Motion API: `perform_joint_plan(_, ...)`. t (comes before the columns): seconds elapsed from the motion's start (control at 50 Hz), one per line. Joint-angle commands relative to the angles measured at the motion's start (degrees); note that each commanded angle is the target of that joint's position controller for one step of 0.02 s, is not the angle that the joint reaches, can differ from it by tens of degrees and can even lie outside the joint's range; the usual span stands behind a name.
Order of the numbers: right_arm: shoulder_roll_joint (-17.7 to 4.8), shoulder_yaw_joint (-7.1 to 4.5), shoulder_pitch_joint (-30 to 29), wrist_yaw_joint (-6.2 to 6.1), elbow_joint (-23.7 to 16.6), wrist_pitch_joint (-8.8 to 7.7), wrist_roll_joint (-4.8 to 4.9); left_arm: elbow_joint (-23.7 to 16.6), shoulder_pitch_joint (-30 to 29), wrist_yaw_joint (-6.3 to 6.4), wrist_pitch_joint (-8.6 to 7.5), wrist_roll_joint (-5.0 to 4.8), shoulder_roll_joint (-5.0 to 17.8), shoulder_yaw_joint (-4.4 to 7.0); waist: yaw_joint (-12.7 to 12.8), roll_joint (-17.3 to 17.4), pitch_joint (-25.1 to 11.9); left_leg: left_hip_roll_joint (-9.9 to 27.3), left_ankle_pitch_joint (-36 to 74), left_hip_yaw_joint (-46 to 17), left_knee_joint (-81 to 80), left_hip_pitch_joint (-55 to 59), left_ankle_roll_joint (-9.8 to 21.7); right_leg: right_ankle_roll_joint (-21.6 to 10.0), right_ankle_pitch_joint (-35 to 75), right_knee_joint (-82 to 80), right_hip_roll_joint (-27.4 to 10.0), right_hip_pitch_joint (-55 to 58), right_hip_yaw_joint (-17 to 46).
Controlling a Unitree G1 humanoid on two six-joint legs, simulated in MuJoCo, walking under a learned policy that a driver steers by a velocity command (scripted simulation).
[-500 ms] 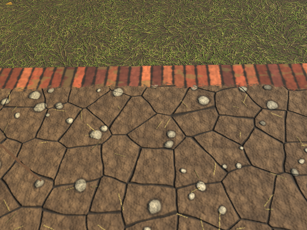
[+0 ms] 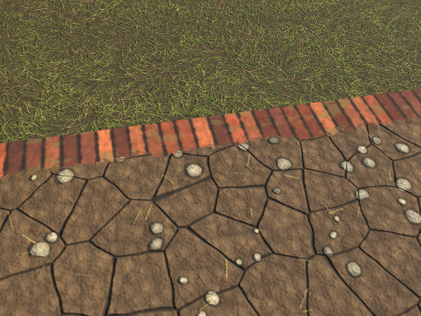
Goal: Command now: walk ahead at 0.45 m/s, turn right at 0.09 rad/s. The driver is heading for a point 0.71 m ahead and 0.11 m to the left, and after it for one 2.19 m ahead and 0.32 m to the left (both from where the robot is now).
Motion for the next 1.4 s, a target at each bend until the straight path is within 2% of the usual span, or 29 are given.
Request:
perform_joint_plan(0.02,-11.6,-2.25,1.0,0.03,-2.7,-0.19,0.66,-7.5,-11.4,-1.05,-1.64,-0.65,2.0,-0.18,-0.9,10.2,6.5,12.6,11.2,-7.6,-4.1,-4.8,9.6,-1.0,-0.8,-5.6,2.3,1.9,-3.3)
perform_joint_plan(0.08,-13.3,-2.69,-0.2,-0.11,-2.8,0.7,1.05,-7.0,-6.6,-1.41,-1.95,-0.7,4.9,0.93,3.9,11.4,3.8,14.3,27.0,-7.1,2.3,-2.1,8.1,-4.3,-4.0,-10.2,4.2,11.3,-4.1)
perform_joint_plan(0.12,-11.2,-1.81,-1.4,-0.34,-4.1,0.75,0.31,-2.2,11.3,-0.3,-1.64,-0.24,10.2,3.43,12.8,7.8,-8.7,9.3,35.2,-1.5,24.6,-11.7,4.6,-8.6,-3.1,-10.2,1.1,38.5,-0.7)
perform_joint_plan(0.14,-5.1,0.12,2.1,-0.25,-6.7,-0.32,-0.5,-0.8,19.7,0.21,-1.11,1.3,16.6,4.82,13.5,-6.9,-19.3,1.7,12.8,2.8,48.2,-34.4,0.5,-16.2,-10.3,-11.0,-15.4,61.8,23.6)
perform_joint_plan(0.16,-5.5,0.18,2.9,-0.06,-5.9,-1.8,0.42,0.1,21.2,-0.08,-0.94,0.95,13.7,3.81,12.9,-14.1,-24.4,-1.5,-15.4,-4.7,58.5,-41.2,0.5,-20.0,-17.4,-20.8,-20.4,61.2,41.7)
perform_joint_plan(0.18,-10.7,-1.37,-1.8,0.3,-7.2,-2.33,2.05,-0.1,16.5,-0.24,-1.0,0.75,9.8,2.41,12.1,-9.9,-13.7,2.4,-12.6,-5.1,62.6,-46.8,1.3,-17.2,-19.4,-21.8,-17.8,53.7,34.0)
perform_joint_plan(0.22,-9.7,-1.29,-7.5,0.31,-8.2,-2.24,1.0,-1.0,8.7,-0.51,-0.9,0.85,6.5,1.21,8.9,-2.4,-3.4,6.6,-3.5,-2.4,57.8,-44.7,1.9,-14.4,-12.4,-24.7,-12.2,37.7,20.2)
perform_joint_plan(0.24,-9.1,-1.59,-7.1,0.24,-8.0,-1.64,0.25,-1.2,6.3,-0.71,-1.21,1.32,5.3,0.83,6.9,-3.0,-1.3,8.1,-0.6,-2.7,55.0,-41.6,1.7,-13.8,-8.3,-26.6,-10.1,32.2,16.5)
perform_joint_plan(0.32,-6.5,-1.19,-6.8,0.28,-8.4,0.37,-0.31,0.4,5.4,-0.75,-2.66,0.97,6.0,1.23,3.7,-2.0,1.5,8.8,6.1,-1.9,49.5,-39.8,-0.3,-15.3,1.4,-31.6,-8.3,24.9,9.2)
perform_joint_plan(0.5,-5.5,0.02,-25.3,2.34,-15.2,-1.02,0.18,5.4,14.4,0.71,-1.62,-0.27,9.5,1.89,9.4,0.0,5.7,4.7,23.9,0.2,20.3,-38.5,0.6,-12.5,2.9,-30.9,-8.6,31.4,3.1)
perform_joint_plan(0.58,-7.6,-0.62,-25.1,3.24,-16.7,-1.2,0.03,6.9,15.3,1.14,-0.19,-0.3,10.4,2.26,7.6,-1.4,3.7,2.5,14.7,1.1,16.8,-35.8,3.4,-10.4,14.0,-24.3,-11.2,40.0,3.7)
perform_joint_plan(0.62,-11.0,-2.5,-13.6,2.59,-13.9,-1.09,-0.09,6.8,14.1,1.37,0.6,0.23,10.5,2.03,1.2,-1.9,-4.2,-1.4,13.0,4.7,15.7,-18.9,6.1,-8.2,31.8,-9.3,-7.6,38.8,0.8)
perform_joint_plan(0.64,-14.6,-3.64,-3.3,1.91,-11.9,-0.89,-0.56,5.7,14.6,1.61,0.61,1.18,8.3,0.96,-2.5,1.4,-12.8,5.8,16.7,-2.7,18.9,-0.7,9.2,-6.2,21.5,6.8,-4.6,28.2,-1.2)
perform_joint_plan(0.66,-19.8,-4.83,1.3,2.0,-10.8,-0.72,-1.27,4.8,23.0,0.93,-0.59,0.94,0.7,-1.3,0.9,16.4,-22.0,20.3,2.8,-31.3,14.3,21.8,19.0,-1.9,-12.3,30.1,6.0,3.8,-1.6)
perform_joint_plan(0.68,-14.5,-3.44,2.5,2.06,-10.9,-0.61,-0.61,6.0,20.4,0.59,-1.93,0.16,4.6,-0.62,-1.3,15.4,-24.4,21.6,-3.3,-42.9,5.9,23.1,18.5,-2.4,-29.7,36.6,6.5,-3.2,7.0)
perform_joint_plan(0.7,-12.3,-2.57,-1.8,1.89,-11.3,-0.61,-0.4,4.0,14.3,0.3,-2.51,-1.43,8.7,0.55,-0.8,11.6,-14.3,20.0,-4.0,-34.1,5.0,15.8,15.5,-3.0,-26.6,38.8,3.2,-8.3,6.2)
perform_joint_plan(0.74,-9.8,-1.77,-9.3,1.91,-12.2,-0.52,-0.88,2.6,8.3,0.76,-2.55,-0.27,7.8,0.45,2.7,4.1,-4.0,15.7,6.8,-21.4,2.2,-1.6,13.4,-3.0,-17.5,32.3,-1.9,-5.5,3.0)
perform_joint_plan(0.76,-8.6,-1.4,-11.0,2.06,-12.5,-0.86,-1.48,2.8,9.6,0.88,-1.88,0.12,7.2,0.69,4.9,5.7,-2.9,14.0,10.3,-17.7,0.5,-6.7,12.9,-2.9,-14.9,29.7,-3.7,-1.6,3.5)
perform_joint_plan(0.82,-8.8,-1.6,-11.3,2.27,-11.5,-1.84,-0.98,3.7,11.4,1.21,-0.13,0.55,4.6,0.35,6.9,6.4,-1.6,11.8,15.0,-12.2,-3.8,-12.7,14.1,-1.5,-11.5,25.1,-4.4,1.9,2.5)
perform_joint_plan(0.92,-10.8,-2.28,-8.1,0.64,-9.5,-0.7,-0.54,0.2,0.8,1.3,-0.97,1.75,3.2,-0.07,5.1,4.7,2.2,8.6,28.3,-6.0,-3.6,-12.3,12.7,1.2,2.0,5.9,-2.5,-0.6,1.3)
perform_joint_plan(1.02,-12.8,-3.05,-3.7,-0.57,-7.9,1.49,0.38,-2.1,-6.7,0.37,-1.71,1.26,3.5,-0.07,2.6,7.3,0.5,7.8,32.1,-6.5,4.0,-9.9,10.1,1.2,8.3,-6.6,3.0,6.1,0.7)
perform_joint_plan(1.1,-11.7,-3.2,-7.3,-1.59,-9.6,2.75,0.68,-0.4,-0.1,0.36,-2.38,1.95,7.4,1.54,7.1,8.5,-3.5,6.9,27.6,-11.6,15.7,-7.9,6.4,-1.9,8.6,-14.8,3.2,16.4,1.5)
perform_joint_plan(1.12,-9.2,-2.44,-7.0,-1.56,-10.9,2.71,0.11,0.1,4.1,0.83,-2.69,2.8,10.1,2.24,8.3,4.9,-8.5,2.7,21.0,-9.9,24.8,-12.1,4.1,-4.4,21.7,-14.5,-1.8,27.1,4.1)
perform_joint_plan(1.14,-4.8,-1.15,-2.2,-1.32,-12.0,2.44,-1.37,-0.4,7.8,1.51,-2.21,3.81,13.4,2.71,7.2,-7.6,-16.0,-3.6,-8.6,-5.6,41.7,-26.6,0.5,-10.2,45.7,-8.7,-16.0,45.1,15.4)
perform_joint_plan(1.16,-5.7,-0.84,5.9,-1.1,-11.5,2.4,-0.01,-0.7,8.5,1.32,-0.94,2.94,11.9,2.42,5.6,-17.2,-24.3,-5.4,-28.3,-5.5,54.8,-35.4,-1.2,-18.1,41.4,-10.0,-24.9,52.3,28.4)
perform_joint_plan(1.18,-11.2,-2.36,4.5,-1.22,-10.4,3.22,0.91,-1.8,6.2,1.19,-0.01,2.07,8.8,1.78,6.4,-9.8,-21.5,-2.1,-23.1,-7.1,60.1,-37.8,-2.4,-17.2,27.1,-13.5,-21.8,47.0,26.7)
perform_joint_plan(1.2,-12.4,-2.99,-1.3,-1.54,-11.7,4.33,0.98,-2.1,3.6,1.52,0.63,1.67,6.4,1.09,6.9,-5.8,-15.2,-0.4,-18.9,-4.7,61.2,-40.4,-3.4,-14.9,17.1,-15.1,-18.5,41.5,20.5)
perform_joint_plan(1.26,-10.1,-3.27,-3.6,-2.45,-12.8,7.91,0.41,-1.6,-3.7,1.86,1.71,2.62,6.5,0.93,3.9,-6.5,-5.6,2.6,-11.0,-1.9,56.7,-33.3,-5.1,-13.3,2.7,-22.3,-12.4,21.5,9.1)
perform_joint_plan(1.4,-7.7,-2.49,-8.7,-1.22,-16.7,8.17,-0.23,0.1,-5.5,2.91,2.14,1.91,9.0,2.2,4.7,-5.4,-6.5,4.1,-3.1,1.3,38.8,-24.5,-3.0,-14.5,3.8,-24.4,-14.3,20.8,-0.1)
